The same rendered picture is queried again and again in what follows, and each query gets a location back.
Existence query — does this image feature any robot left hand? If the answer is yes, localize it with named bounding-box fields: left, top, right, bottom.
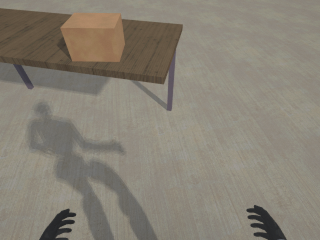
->
left=39, top=208, right=76, bottom=240

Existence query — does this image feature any carton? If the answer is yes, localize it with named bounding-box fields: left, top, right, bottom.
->
left=60, top=12, right=125, bottom=62

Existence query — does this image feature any table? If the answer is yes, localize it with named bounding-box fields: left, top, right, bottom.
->
left=0, top=8, right=183, bottom=111

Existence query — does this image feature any robot right hand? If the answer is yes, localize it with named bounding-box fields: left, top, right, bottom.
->
left=246, top=205, right=287, bottom=240

